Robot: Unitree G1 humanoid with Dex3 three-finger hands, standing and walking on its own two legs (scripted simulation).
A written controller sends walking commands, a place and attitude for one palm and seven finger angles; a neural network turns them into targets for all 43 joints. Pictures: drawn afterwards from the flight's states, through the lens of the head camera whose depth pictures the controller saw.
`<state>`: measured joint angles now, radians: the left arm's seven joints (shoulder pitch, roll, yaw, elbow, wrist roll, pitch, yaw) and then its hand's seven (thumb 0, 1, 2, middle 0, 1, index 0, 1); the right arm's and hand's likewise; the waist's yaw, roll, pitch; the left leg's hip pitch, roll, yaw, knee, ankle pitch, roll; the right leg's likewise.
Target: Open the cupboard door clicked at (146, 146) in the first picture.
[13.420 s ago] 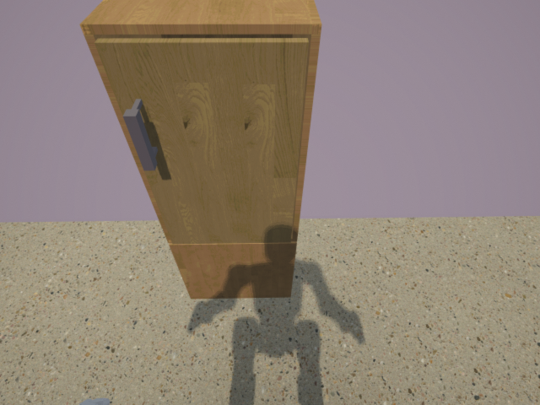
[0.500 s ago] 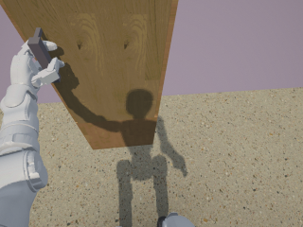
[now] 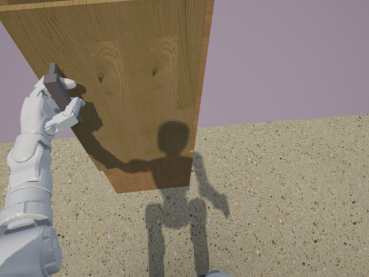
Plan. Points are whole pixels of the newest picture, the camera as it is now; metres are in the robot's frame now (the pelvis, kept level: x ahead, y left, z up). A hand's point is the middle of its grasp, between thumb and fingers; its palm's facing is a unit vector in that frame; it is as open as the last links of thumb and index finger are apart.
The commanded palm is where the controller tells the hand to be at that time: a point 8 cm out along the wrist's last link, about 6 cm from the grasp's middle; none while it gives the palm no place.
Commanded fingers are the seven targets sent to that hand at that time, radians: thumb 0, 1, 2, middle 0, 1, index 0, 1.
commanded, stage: pull the door open along its arc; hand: left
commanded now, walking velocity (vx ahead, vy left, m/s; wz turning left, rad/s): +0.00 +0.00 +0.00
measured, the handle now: (64, 95) +0.49 +0.25 +0.10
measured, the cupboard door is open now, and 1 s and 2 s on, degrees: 7 49 49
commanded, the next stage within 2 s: open thumb and fingers to let go in 0.66 s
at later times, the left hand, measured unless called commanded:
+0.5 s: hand (125, 172) +0.30 +0.10 +0.11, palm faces +0.43 -0.90 +0.00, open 6.3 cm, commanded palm +0.21 +0.13 +0.10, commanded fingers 0.00 0.90 0.90 -0.40 -1.35 -0.40 -1.35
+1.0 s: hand (145, 180) +0.28 +0.06 +0.11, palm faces +0.48 -0.88 -0.04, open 7.1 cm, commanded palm +0.23 +0.10 +0.10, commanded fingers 0.00 -0.01 0.51 -0.34 -1.25 -0.34 -1.25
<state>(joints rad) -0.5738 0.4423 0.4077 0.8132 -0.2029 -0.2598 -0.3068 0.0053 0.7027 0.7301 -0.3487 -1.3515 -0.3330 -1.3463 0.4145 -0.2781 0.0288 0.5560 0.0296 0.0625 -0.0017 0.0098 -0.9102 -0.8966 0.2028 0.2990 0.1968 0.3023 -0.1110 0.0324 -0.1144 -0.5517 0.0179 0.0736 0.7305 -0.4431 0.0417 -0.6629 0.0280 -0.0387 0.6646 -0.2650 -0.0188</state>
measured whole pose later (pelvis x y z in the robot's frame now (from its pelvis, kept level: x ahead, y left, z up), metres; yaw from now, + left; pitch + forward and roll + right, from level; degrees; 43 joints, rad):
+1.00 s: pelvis -0.02 -0.05 +0.01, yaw +6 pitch +1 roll +1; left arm 0.03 -0.11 -0.17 0.00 0.06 0.04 0.55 0.02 0.49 0.73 -0.36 -1.30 -0.36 -1.31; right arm 0.15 -0.19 0.02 0.61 -0.05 0.07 -0.04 0.01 -0.91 -0.90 0.20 0.30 0.19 0.30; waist 0.01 0.06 -0.05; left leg -0.27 0.01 -0.03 0.62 -0.37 -0.02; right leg -0.37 0.01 -0.14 0.62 -0.28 -0.08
